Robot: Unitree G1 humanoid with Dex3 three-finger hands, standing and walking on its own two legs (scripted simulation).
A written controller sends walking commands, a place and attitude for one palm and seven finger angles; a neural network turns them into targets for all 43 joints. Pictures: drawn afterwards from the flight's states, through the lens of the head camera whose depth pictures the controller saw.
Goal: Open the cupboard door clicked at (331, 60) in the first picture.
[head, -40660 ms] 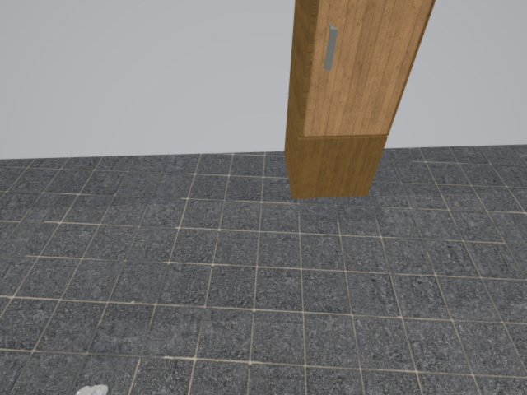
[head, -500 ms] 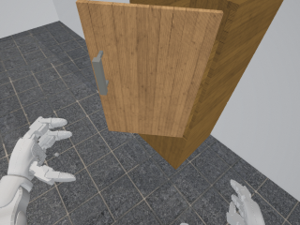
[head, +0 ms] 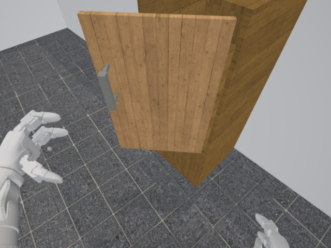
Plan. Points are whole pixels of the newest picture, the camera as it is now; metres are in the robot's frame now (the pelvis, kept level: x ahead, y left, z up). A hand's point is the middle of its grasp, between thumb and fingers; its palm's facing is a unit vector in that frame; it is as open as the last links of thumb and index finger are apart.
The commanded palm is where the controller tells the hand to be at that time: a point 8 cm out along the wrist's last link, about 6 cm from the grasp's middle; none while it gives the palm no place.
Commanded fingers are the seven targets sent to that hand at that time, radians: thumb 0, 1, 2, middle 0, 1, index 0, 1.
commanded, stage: raise the hand with hooked fingers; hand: left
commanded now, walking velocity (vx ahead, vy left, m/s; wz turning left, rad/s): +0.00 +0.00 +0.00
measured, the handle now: (109, 87) +0.54 +0.21 +0.07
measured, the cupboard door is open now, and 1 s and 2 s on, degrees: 41 41 41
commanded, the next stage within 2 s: move the hooked fingers beside the handle in 0.38 s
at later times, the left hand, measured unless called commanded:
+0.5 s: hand (49, 153) +0.29 +0.27 +0.10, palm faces +0.03 -1.00 -0.04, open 14.0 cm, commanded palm +0.26 +0.32 +0.09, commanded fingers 0.00 -0.50 0.30 -0.30 -1.20 -0.30 -1.20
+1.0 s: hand (64, 132) +0.35 +0.26 +0.10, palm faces +0.00 -1.00 -0.03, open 14.0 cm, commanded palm +0.32 +0.31 +0.09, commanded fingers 0.00 -0.50 0.30 -0.30 -1.20 -0.30 -1.20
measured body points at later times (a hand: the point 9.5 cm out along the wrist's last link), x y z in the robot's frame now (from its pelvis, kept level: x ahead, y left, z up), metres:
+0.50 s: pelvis -0.01 +0.00 +0.00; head +0.02 -0.01 +0.45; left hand +0.28 +0.33 +0.10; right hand +0.15 -0.24 -0.08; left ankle -0.05 +0.11 -0.72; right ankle +0.04 -0.12 -0.72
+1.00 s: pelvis -0.01 +0.00 +0.00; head +0.04 -0.01 +0.45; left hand +0.34 +0.32 +0.10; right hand +0.10 -0.27 -0.10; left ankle -0.05 +0.11 -0.72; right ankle +0.04 -0.12 -0.72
